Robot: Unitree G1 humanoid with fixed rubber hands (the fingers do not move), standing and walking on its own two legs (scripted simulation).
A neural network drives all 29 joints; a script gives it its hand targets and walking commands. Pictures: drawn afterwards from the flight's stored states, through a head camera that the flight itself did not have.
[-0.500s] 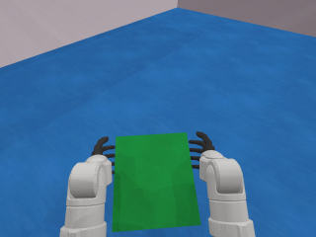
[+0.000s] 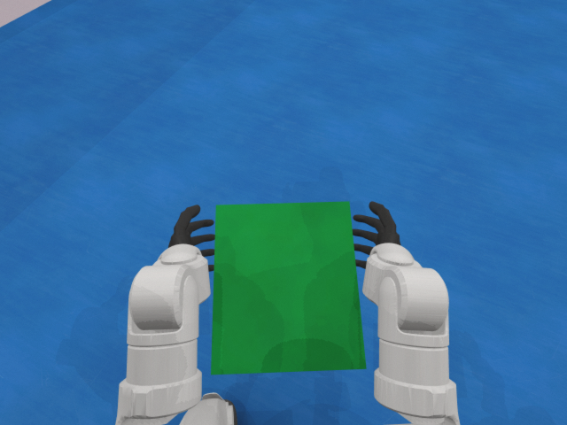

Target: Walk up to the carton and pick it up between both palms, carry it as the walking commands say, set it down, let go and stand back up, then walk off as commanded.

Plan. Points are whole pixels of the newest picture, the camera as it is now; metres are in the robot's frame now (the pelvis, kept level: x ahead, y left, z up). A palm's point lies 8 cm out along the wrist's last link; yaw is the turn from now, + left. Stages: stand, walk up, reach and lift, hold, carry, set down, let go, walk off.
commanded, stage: carry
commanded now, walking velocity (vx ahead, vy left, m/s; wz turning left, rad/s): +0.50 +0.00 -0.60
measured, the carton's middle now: (284, 289) +0.31 +0.00 -0.03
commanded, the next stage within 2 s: none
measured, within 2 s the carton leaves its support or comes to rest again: neither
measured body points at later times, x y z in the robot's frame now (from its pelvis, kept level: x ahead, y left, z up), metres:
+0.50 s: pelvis +0.33 -0.04 -0.02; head +0.34 -0.03 +0.43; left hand +0.67 +0.01 +0.07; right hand +0.60 -0.25 +0.08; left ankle +0.18 +0.13 -0.73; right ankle +0.42 -0.15 -0.73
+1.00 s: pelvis +0.65 -0.13 -0.01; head +0.67 -0.13 +0.44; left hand +0.98 -0.19 +0.07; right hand +0.84 -0.41 +0.08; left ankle +0.77 -0.08 -0.74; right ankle +0.46 -0.12 -0.68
